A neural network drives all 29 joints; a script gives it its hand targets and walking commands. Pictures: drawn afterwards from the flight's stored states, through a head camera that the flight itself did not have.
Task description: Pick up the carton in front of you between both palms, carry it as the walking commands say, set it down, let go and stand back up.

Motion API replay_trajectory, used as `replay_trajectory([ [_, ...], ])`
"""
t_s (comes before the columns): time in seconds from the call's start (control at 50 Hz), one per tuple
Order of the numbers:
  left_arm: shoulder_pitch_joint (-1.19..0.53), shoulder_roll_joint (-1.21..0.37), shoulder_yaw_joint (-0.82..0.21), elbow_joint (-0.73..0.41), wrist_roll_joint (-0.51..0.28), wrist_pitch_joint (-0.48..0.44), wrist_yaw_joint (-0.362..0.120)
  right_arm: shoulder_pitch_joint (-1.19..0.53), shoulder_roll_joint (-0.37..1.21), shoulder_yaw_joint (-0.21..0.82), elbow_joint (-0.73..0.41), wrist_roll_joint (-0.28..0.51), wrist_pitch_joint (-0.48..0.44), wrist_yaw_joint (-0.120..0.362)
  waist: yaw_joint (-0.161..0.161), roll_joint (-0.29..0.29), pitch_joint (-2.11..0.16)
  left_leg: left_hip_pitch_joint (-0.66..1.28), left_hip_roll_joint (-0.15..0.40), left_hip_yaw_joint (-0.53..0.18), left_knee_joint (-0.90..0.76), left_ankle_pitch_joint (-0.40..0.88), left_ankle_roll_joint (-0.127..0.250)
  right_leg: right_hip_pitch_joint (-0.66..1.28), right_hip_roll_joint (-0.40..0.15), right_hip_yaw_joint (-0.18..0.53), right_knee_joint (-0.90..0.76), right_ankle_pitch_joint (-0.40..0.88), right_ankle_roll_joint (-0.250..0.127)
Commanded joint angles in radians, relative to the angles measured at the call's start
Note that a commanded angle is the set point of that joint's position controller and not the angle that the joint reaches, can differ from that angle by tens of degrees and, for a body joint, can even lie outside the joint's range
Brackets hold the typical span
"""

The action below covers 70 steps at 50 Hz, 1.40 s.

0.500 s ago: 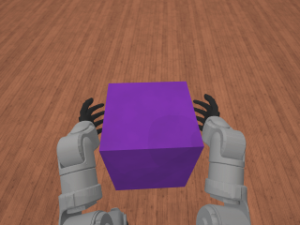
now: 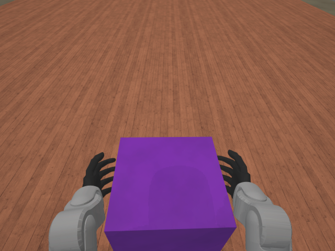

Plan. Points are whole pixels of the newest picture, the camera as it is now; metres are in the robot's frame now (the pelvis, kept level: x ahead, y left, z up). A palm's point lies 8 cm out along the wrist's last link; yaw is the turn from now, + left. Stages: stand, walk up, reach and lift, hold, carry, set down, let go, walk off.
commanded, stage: carry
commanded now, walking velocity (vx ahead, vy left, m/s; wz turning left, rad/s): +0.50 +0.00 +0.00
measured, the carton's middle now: (166, 204) +0.23 +0.00 +0.02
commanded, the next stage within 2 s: none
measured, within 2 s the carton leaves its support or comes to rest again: neither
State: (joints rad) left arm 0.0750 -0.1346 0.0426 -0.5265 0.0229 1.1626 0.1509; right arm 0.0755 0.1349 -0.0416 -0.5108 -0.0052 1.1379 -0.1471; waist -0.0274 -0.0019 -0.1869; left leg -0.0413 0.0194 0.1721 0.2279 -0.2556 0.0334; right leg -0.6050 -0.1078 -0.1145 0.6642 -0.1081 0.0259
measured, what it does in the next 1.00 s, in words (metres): walks ahead: right foot, then left foot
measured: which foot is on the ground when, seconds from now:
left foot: down 0.00-0.20, up 0.22-0.64, down 0.66-1.00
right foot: up 0.00-0.14, down 0.16-0.66, up 0.68-1.00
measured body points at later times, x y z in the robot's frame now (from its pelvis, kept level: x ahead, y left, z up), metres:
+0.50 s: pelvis +0.30 -0.04 +0.00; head +0.26 -0.05 +0.45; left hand +0.53 +0.12 +0.08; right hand +0.54 -0.19 +0.08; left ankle +0.41 +0.12 -0.70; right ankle +0.26 -0.13 -0.75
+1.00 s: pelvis +0.62 +0.01 +0.00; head +0.60 +0.02 +0.45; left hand +0.86 +0.16 +0.08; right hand +0.85 -0.15 +0.09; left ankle +0.53 +0.10 -0.75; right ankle +0.73 -0.14 -0.70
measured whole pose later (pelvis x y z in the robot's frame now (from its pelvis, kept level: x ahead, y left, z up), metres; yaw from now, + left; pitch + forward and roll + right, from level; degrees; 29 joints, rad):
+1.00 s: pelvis +0.62 +0.01 +0.00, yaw +0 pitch +5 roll -1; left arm 0.09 -0.14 0.04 -0.56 0.02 1.14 0.15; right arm 0.09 0.14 -0.04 -0.55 0.01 1.12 -0.15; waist -0.03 -0.01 -0.14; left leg -0.06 0.05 0.21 0.23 -0.25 0.01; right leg -0.59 -0.11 -0.12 0.67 -0.12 0.01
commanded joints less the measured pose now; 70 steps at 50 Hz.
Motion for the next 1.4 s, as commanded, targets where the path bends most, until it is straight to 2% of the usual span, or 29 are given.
replay_trajectory([
  [0.0, -0.346, -0.607, -0.512, -0.07, -0.142, -0.005, -0.004, -0.341, 0.594, 0.511, -0.08, 0.167, 0.013, 0.024, 0.012, 0.145, 0.054, -0.014, 0.22, -0.098, -0.103, 0.241, 0.079, 0.001, 0.021, -0.049, -0.082, 0.079, -0.009],
  [0.08, -0.371, -0.542, -0.482, -0.036, -0.146, 0.007, 0.011, -0.367, 0.543, 0.488, -0.045, 0.15, 0.027, -0.001, 0.015, 0.157, 0.104, -0.002, 0.235, -0.062, -0.051, 0.295, 0.059, 0.101, 0.027, -0.077, -0.156, 0.072, -0.039],
  [0.12, -0.346, -0.536, -0.468, -0.004, -0.15, 0.004, 0.015, -0.378, 0.542, 0.49, -0.034, 0.147, 0.028, -0.009, 0.037, 0.12, 0.036, -0.038, 0.189, 0.01, 0.171, 0.487, 0.031, 0.324, 0.105, -0.158, -0.186, -0.049, -0.048],
  [0.14, -0.334, -0.543, -0.462, 0.012, -0.152, 0.001, 0.015, -0.365, 0.542, 0.493, -0.027, 0.144, 0.028, -0.013, 0.051, 0.052, -0.041, -0.14, 0.149, 0.044, 0.384, 0.483, 0.002, 0.531, 0.093, -0.117, -0.183, -0.095, -0.05],
  [0.16, -0.335, -0.549, -0.458, 0.021, -0.15, -0.004, 0.014, -0.363, 0.543, 0.504, -0.053, 0.148, 0.029, -0.013, 0.065, -0.148, -0.133, -0.381, 0.06, 0.043, 0.691, 0.291, -0.059, 0.724, -0.153, 0.302, -0.294, -0.283, -0.146],
  [0.18, -0.332, -0.581, -0.467, 0.03, -0.162, -0.013, 0.008, -0.373, 0.563, 0.515, -0.073, 0.15, 0.026, -0.008, 0.059, -0.375, -0.185, -0.583, -0.058, -0.022, 0.94, -0.155, -0.078, 0.83, -0.304, 0.659, -0.452, -0.217, -0.244],
  [0.2, -0.335, -0.625, -0.478, 0.008, -0.174, -0.02, -0.004, -0.383, 0.618, 0.535, -0.056, 0.163, 0.017, -0.002, 0.046, -0.268, -0.182, -0.63, -0.004, -0.143, 1.08, -0.213, -0.049, 0.801, -0.316, 0.612, -0.44, -0.063, -0.251],
  [0.22, -0.35, -0.678, -0.501, -0.006, -0.181, -0.033, -0.017, -0.372, 0.673, 0.54, -0.045, 0.162, 0.004, 0.009, 0.046, -0.174, -0.195, -0.635, 0.049, -0.169, 1.11, -0.181, -0.024, 0.741, -0.288, 0.514, -0.414, 0.002, -0.237],
  [0.26, -0.402, -0.764, -0.539, -0.024, -0.194, -0.063, -0.045, -0.374, 0.767, 0.556, -0.027, 0.157, -0.024, 0.032, 0.036, -0.043, -0.16, -0.587, 0.125, -0.186, 0.969, -0.064, -0.014, 0.574, -0.239, 0.349, -0.455, -0.106, -0.167],
  [0.34, -0.38, -0.782, -0.576, -0.034, -0.205, -0.092, -0.083, -0.32, 0.811, 0.561, -0.012, 0.12, -0.063, 0.045, 0.034, -0.12, -0.114, -0.52, 0.119, -0.108, 0.713, 0.026, -0.033, 0.468, -0.19, 0.167, -0.555, -0.222, -0.141],
  [0.54, -0.317, -0.595, -0.523, -0.07, -0.17, -0.058, -0.026, -0.323, 0.621, 0.543, -0.092, 0.148, -0.025, 0.008, 0.047, -0.123, 0.06, -0.527, 0.088, -0.006, 0.293, 0.216, -0.052, 0.555, -0.152, 0.029, -0.556, -0.104, -0.14],
  [0.6, -0.327, -0.548, -0.514, -0.081, -0.165, -0.036, 0.004, -0.316, 0.553, 0.513, -0.096, 0.152, -0.005, -0.008, 0.045, -0.128, 0.059, -0.418, 0.069, 0.044, 0.238, 0.17, -0.033, 0.575, -0.148, 0.013, -0.451, -0.027, -0.12],
  [0.64, -0.338, -0.522, -0.515, -0.09, -0.168, -0.022, 0.02, -0.288, 0.522, 0.484, -0.074, 0.15, 0.005, -0.018, 0.021, -0.053, -0.028, -0.108, 0.02, 0.088, 0.22, 0.08, -0.015, 0.457, -0.075, -0.085, -0.153, 0.167, -0.074],
  [0.66, -0.347, -0.501, -0.514, -0.106, -0.172, -0.012, 0.025, -0.276, 0.501, 0.469, -0.065, 0.148, 0.007, -0.024, 0.0, 0.111, -0.075, 0.071, 0.189, -0.204, 0.117, -0.063, 0.034, 0.261, -0.003, -0.123, 0.113, 0.087, -0.017],
  [0.68, -0.367, -0.509, -0.532, -0.136, -0.189, -0.005, 0.025, -0.285, 0.51, 0.464, -0.059, 0.154, 0.004, -0.026, -0.006, 0.383, -0.164, 0.274, 0.387, -0.597, 0.015, -0.063, 0.164, -0.004, 0.108, -0.09, 0.403, -0.224, 0.02],
  [0.7, -0.379, -0.541, -0.55, -0.13, -0.206, -0.005, 0.02, -0.28, 0.543, 0.465, -0.074, 0.166, 0.005, -0.022, 0.006, 0.33, -0.143, 0.271, 0.411, -0.642, -0.005, 0.116, 0.183, -0.116, 0.088, 0.036, 0.546, -0.383, -0.002],
  [0.76, -0.372, -0.662, -0.552, -0.088, -0.189, -0.025, -0.007, -0.344, 0.656, 0.519, -0.109, 0.181, -0.014, 0.013, 0.011, 0.069, -0.15, 0.128, 0.352, -0.391, 0.022, 0.256, 0.116, -0.083, -0.021, 0.108, 0.522, -0.254, -0.047],
  [0.8, -0.374, -0.715, -0.552, -0.087, -0.177, -0.042, -0.019, -0.38, 0.697, 0.554, -0.133, 0.198, -0.028, 0.033, 0.014, 0.094, -0.134, 0.047, 0.315, -0.286, -0.037, 0.149, 0.086, -0.023, -0.019, 0.081, 0.401, -0.172, -0.042],
  [0.86, -0.353, -0.72, -0.548, -0.096, -0.156, -0.058, -0.017, -0.376, 0.691, 0.578, -0.152, 0.217, -0.038, 0.051, 0.012, 0.125, -0.085, 0.031, 0.294, -0.203, -0.099, 0.09, 0.099, -0.038, -0.014, 0.038, 0.233, -0.098, -0.022],
  [1.04, -0.292, -0.583, -0.53, -0.088, -0.148, -0.024, 0.0, -0.27, 0.57, 0.517, -0.092, 0.152, -0.005, 0.014, 0.01, 0.169, 0.077, 0.081, 0.242, -0.036, -0.073, 0.316, 0.057, 0.048, 0.026, -0.084, -0.162, 0.076, -0.036],
  [1.08, -0.296, -0.582, -0.528, -0.087, -0.158, -0.023, -0.005, -0.289, 0.577, 0.52, -0.097, 0.148, -0.003, 0.01, 0.02, 0.169, 0.057, 0.078, 0.234, 0.005, 0.034, 0.442, 0.037, 0.175, 0.052, -0.126, -0.185, 0.041, -0.051],
  [1.12, -0.275, -0.59, -0.519, -0.066, -0.163, -0.026, -0.009, -0.292, 0.582, 0.532, -0.102, 0.146, -0.001, 0.008, 0.049, 0.072, -0.057, -0.071, 0.154, 0.082, 0.378, 0.512, -0.005, 0.533, 0.104, -0.151, -0.202, -0.066, -0.058],
  [1.14, -0.263, -0.588, -0.513, -0.06, -0.16, -0.029, -0.01, -0.302, 0.573, 0.538, -0.123, 0.15, 0.0, 0.007, 0.066, -0.112, -0.11, -0.261, 0.083, 0.095, 0.651, 0.319, -0.052, 0.673, -0.107, 0.198, -0.334, -0.244, -0.107],
  [1.16, -0.284, -0.603, -0.517, -0.051, -0.17, -0.037, -0.014, -0.305, 0.585, 0.553, -0.151, 0.149, 0.0, 0.01, 0.059, -0.394, -0.176, -0.546, -0.043, 0.005, 0.929, -0.135, -0.081, 0.871, -0.309, 0.617, -0.461, -0.218, -0.235],
  [1.18, -0.286, -0.644, -0.529, -0.067, -0.188, -0.041, -0.026, -0.321, 0.626, 0.57, -0.135, 0.162, -0.006, 0.016, 0.048, -0.281, -0.162, -0.609, 0.008, -0.128, 1.064, -0.217, -0.052, 0.842, -0.327, 0.593, -0.453, -0.015, -0.251],
  [1.22, -0.333, -0.735, -0.564, -0.084, -0.204, -0.068, -0.053, -0.331, 0.73, 0.582, -0.111, 0.16, -0.03, 0.037, 0.044, -0.08, -0.157, -0.606, 0.1, -0.17, 1.042, -0.131, -0.012, 0.719, -0.264, 0.376, -0.403, 0.129, -0.2],
  [1.24, -0.355, -0.764, -0.578, -0.091, -0.209, -0.081, -0.064, -0.334, 0.767, 0.591, -0.096, 0.161, -0.043, 0.045, 0.04, -0.041, -0.143, -0.583, 0.124, -0.175, 0.953, -0.073, -0.012, 0.662, -0.24, 0.303, -0.426, 0.118, -0.167],
  [1.28, -0.349, -0.782, -0.593, -0.087, -0.21, -0.098, -0.081, -0.315, 0.8, 0.594, -0.081, 0.144, -0.067, 0.052, 0.038, -0.092, -0.139, -0.531, 0.115, -0.138, 0.845, -0.003, -0.018, 0.613, -0.206, 0.202, -0.474, 0.04, -0.134],
  [1.38, -0.291, -0.713, -0.582, -0.082, -0.201, -0.105, -0.088, -0.263, 0.757, 0.585, -0.078, 0.115, -0.079, 0.037, 0.038, -0.122, -0.041, -0.593, 0.11, -0.066, 0.569, 0.115, -0.053, 0.613, -0.172, 0.09, -0.562, -0.036, -0.157],
])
